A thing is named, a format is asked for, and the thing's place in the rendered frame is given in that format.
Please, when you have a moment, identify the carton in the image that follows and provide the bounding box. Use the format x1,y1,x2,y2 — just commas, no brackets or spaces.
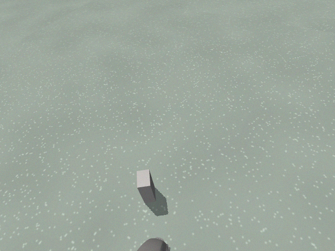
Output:
137,169,156,203

